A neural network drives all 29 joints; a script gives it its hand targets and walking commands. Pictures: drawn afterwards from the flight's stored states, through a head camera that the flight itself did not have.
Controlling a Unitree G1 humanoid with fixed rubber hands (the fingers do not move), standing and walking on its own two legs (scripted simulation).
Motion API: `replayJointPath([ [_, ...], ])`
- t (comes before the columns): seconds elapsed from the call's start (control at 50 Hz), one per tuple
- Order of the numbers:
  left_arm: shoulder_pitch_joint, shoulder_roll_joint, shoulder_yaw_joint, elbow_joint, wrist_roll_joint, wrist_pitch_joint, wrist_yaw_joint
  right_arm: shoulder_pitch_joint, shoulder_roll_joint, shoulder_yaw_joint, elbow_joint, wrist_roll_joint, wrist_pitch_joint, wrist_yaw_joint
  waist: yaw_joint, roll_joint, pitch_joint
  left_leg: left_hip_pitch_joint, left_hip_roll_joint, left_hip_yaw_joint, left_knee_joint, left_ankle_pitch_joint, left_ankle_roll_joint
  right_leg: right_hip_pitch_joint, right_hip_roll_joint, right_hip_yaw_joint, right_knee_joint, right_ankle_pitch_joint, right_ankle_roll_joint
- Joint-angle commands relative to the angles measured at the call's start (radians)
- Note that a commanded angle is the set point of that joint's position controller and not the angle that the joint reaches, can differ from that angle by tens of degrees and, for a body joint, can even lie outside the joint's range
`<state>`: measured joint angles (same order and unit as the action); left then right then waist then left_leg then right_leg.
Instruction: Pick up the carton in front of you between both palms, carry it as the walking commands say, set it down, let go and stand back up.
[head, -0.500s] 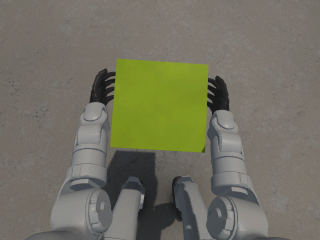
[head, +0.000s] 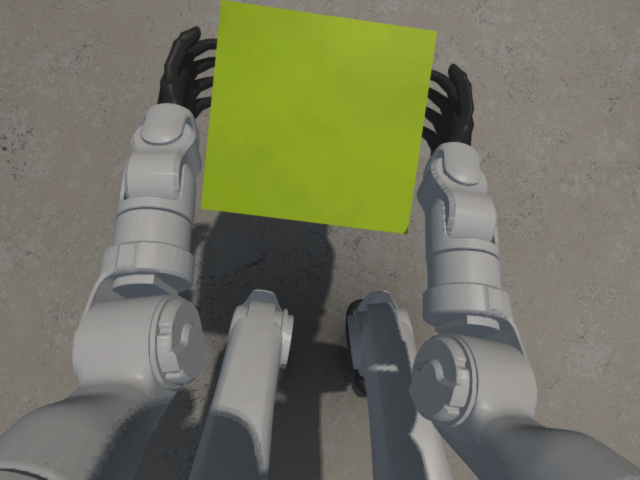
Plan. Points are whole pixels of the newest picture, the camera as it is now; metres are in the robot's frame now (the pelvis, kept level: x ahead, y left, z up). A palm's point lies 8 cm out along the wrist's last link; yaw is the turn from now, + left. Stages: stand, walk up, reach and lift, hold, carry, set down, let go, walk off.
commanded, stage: set down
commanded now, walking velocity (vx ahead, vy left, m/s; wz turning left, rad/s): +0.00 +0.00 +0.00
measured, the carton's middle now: (314, 140) +0.49 +0.02 -0.18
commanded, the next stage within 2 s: none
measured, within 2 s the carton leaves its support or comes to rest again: rests again in 1.26 s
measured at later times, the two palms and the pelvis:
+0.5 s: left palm (214, 113) +0.55 +0.17 -0.26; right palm (410, 148) +0.51 -0.13 -0.26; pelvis -0.02 +0.01 -0.10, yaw -1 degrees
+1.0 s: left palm (222, 124) +0.55 +0.17 -0.32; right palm (401, 150) +0.52 -0.13 -0.32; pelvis -0.01 +0.01 -0.15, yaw -1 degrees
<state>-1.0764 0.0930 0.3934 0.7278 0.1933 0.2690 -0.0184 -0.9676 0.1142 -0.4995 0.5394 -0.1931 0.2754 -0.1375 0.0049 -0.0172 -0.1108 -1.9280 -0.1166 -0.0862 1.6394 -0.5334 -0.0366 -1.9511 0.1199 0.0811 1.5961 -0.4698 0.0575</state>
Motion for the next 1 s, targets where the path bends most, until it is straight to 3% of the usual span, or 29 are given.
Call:
replayJointPath([
  [0.0,-0.597,-0.894,-0.504,0.026,-0.146,-0.009,-0.208,-0.751,0.834,0.581,0.02,0.136,-0.02,0.189,0.012,0.046,-1.121,0.466,-0.045,0.12,-0.064,0.368,-0.002,0.625,0.065,-0.146,0.009,0.35,0.013],
  [0.2,-0.683,-0.814,-0.424,0.153,-0.113,-0.011,-0.192,-0.863,0.716,0.447,0.101,0.108,-0.029,0.198,-0.01,0.077,-0.948,0.359,-0.037,0.115,0.048,0.307,0.003,0.417,0.058,-0.175,0.144,0.26,0.007],
  [0.38,-0.874,-0.735,-0.529,0.12,-0.207,-0.028,-0.162,-1.035,0.632,0.498,0.065,0.2,-0.05,0.191,-0.034,0.102,-1.043,0.441,-0.014,0.104,0.177,0.381,-0.007,0.37,0.032,-0.195,0.284,0.293,0.009],
  [0.54,-0.951,-0.691,-0.557,0.179,-0.254,-0.028,-0.164,-1.141,0.572,0.489,0.093,0.256,-0.054,0.19,-0.048,0.133,-1.005,0.453,0.008,0.102,0.278,0.39,0.001,0.319,0.014,-0.203,0.374,0.281,0.004],
  [0.6,-0.966,-0.694,-0.551,0.168,-0.273,-0.043,-0.177,-1.161,0.591,0.513,0.084,0.269,-0.06,0.194,-0.035,0.074,-0.963,0.335,0.0,0.106,0.302,0.396,0.016,0.391,0.017,-0.196,0.414,0.342,-0.006],
  [0.68,-0.945,-0.678,-0.54,0.167,-0.307,-0.065,-0.183,-1.162,0.631,0.556,0.056,0.291,-0.074,0.188,-0.027,-0.001,-0.989,0.319,-0.009,0.098,0.349,0.487,0.024,0.466,0.018,-0.186,0.452,0.452,-0.003],
  [0.76,-0.842,-0.711,-0.502,0.268,-0.271,-0.064,-0.189,-1.105,0.639,0.534,0.112,0.287,-0.08,0.199,0.003,0.023,-0.865,0.264,-0.007,0.106,0.365,0.467,0.029,0.399,0.025,-0.172,0.464,0.436,0.0],
  [0.82,-0.804,-0.715,-0.477,0.301,-0.221,-0.059,-0.202,-1.025,0.642,0.469,0.189,0.25,-0.069,0.218,0.002,0.054,-0.736,0.207,-0.003,0.101,0.363,0.413,0.034,0.313,0.033,-0.168,0.469,0.378,-0.005],
  [0.9,-0.839,-0.69,-0.474,0.265,-0.211,-0.066,-0.214,-0.989,0.634,0.427,0.222,0.219,-0.064,0.226,-0.023,0.057,-0.661,0.151,-0.001,0.095,0.366,0.355,0.037,0.277,0.036,-0.168,0.471,0.341,-0.013],
  [0.98,-0.968,-0.643,-0.525,0.162,-0.271,-0.103,-0.199,-1.034,0.616,0.448,0.19,0.251,-0.093,0.207,-0.036,0.067,-0.705,0.149,0.001,0.086,0.383,0.368,0.037,0.307,0.031,-0.157,0.489,0.38,-0.025],
])
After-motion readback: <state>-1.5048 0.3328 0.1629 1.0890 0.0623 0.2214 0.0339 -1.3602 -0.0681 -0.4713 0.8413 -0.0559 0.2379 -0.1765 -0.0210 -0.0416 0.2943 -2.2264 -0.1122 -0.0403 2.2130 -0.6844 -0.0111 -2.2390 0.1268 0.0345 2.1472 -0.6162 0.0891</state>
